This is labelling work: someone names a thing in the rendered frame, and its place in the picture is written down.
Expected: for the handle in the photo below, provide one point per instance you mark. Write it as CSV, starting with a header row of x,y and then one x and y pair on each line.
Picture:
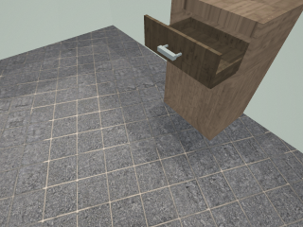
x,y
162,49

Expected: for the cabinet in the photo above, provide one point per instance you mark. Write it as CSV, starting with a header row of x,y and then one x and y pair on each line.
x,y
264,24

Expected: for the drawer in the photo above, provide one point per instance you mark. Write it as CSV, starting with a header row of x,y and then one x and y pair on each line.
x,y
209,55

